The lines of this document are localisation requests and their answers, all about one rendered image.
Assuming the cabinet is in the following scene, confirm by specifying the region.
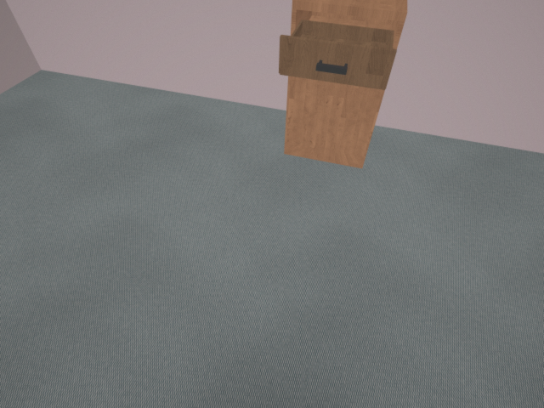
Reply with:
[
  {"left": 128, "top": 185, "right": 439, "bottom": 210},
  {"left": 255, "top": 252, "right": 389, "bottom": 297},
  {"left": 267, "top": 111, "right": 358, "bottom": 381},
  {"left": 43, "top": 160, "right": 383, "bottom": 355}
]
[{"left": 284, "top": 0, "right": 407, "bottom": 168}]

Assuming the handle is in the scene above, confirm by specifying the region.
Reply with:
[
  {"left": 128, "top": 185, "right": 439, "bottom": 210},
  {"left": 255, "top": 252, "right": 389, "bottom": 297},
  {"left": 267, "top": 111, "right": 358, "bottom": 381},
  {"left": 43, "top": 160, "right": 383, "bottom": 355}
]
[{"left": 316, "top": 60, "right": 348, "bottom": 75}]

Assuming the drawer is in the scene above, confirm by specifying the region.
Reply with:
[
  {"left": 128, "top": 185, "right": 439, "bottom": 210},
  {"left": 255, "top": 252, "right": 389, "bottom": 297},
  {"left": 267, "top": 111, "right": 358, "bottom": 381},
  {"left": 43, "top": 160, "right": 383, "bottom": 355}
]
[{"left": 279, "top": 20, "right": 397, "bottom": 90}]

